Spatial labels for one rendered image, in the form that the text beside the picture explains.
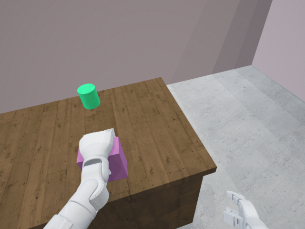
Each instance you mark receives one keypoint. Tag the right robot forearm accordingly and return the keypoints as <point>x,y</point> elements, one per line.
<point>254,223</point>

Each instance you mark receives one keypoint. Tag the sponge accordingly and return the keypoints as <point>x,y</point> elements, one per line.
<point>117,161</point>

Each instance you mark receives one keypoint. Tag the left robot forearm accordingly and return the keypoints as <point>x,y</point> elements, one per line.
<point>90,196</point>

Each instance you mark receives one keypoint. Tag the table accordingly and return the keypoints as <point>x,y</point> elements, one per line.
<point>166,159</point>

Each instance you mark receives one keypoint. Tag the robot right hand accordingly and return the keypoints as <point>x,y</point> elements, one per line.
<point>246,210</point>

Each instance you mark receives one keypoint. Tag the robot left hand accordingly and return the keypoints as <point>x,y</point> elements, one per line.
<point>97,144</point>

